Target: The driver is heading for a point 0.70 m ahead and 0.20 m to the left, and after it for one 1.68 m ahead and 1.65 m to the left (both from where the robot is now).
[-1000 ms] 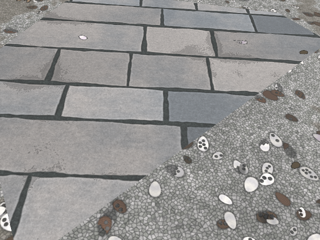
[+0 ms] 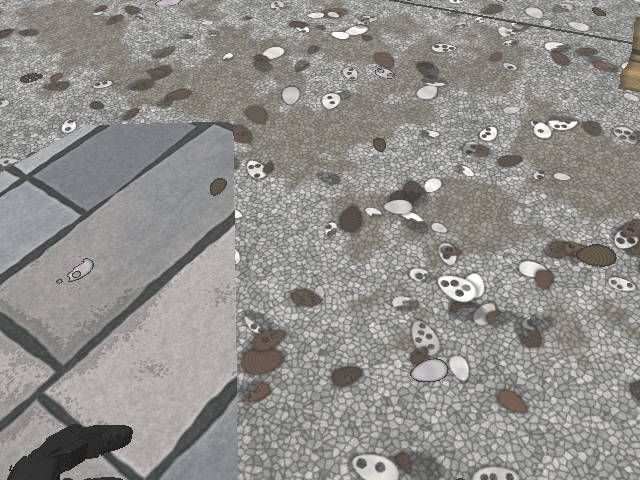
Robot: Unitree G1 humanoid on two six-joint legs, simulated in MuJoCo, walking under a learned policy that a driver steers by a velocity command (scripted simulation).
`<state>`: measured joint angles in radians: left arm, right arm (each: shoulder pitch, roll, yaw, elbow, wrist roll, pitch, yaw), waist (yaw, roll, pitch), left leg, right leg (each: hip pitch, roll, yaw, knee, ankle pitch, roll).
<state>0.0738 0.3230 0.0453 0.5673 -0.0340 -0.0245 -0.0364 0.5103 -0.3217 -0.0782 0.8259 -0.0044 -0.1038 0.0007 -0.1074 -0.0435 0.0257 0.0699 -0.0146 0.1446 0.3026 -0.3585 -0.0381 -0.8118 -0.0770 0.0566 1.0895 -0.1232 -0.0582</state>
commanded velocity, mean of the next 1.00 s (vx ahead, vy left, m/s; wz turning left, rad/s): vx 0.81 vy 0.00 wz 0.49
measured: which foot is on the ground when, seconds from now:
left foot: down 0.00-0.18, up 0.20-0.62, down 0.64-1.00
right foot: up 0.00-0.14, down 0.16-0.62, up 0.64-1.00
